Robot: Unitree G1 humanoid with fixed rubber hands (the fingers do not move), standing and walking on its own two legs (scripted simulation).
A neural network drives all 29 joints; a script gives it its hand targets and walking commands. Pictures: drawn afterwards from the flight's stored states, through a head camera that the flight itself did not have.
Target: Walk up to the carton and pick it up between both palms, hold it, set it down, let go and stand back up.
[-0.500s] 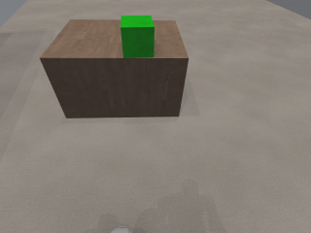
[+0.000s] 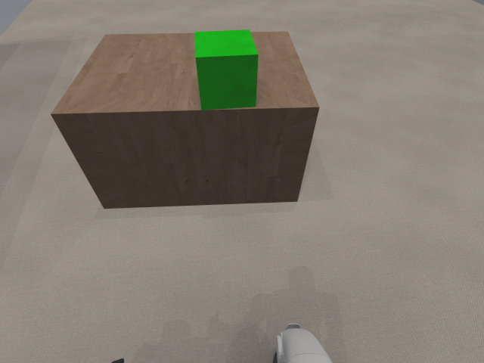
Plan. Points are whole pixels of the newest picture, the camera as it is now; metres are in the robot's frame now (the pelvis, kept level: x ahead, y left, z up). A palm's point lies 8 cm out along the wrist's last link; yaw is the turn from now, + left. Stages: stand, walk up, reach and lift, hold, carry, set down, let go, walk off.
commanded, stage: walk up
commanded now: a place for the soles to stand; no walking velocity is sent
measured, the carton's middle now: (225, 69) +1.13 -0.01 -0.06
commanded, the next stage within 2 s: none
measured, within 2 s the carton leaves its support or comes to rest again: neither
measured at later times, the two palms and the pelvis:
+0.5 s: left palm (131, 335) +0.22 +0.21 -0.13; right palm (347, 235) +0.39 -0.26 -0.11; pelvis +0.27 -0.03 +0.00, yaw +3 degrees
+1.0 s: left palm (132, 207) +0.52 +0.26 -0.12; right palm (328, 211) +0.46 -0.24 -0.11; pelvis +0.48 +0.00 +0.01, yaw +6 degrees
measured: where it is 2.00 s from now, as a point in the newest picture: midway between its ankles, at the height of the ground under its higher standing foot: (238, 266)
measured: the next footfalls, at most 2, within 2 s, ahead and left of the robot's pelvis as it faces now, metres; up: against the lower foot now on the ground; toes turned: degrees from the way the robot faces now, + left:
right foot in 0.08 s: +0.25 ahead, -0.14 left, +0.00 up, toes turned -6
left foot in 0.58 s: +0.49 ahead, +0.12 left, +0.00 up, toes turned +8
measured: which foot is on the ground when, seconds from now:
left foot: down 0.00-0.14, up 0.16-0.56, down 0.58-1.00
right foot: up 0.00-0.06, down 0.08-0.64, up 0.66-1.00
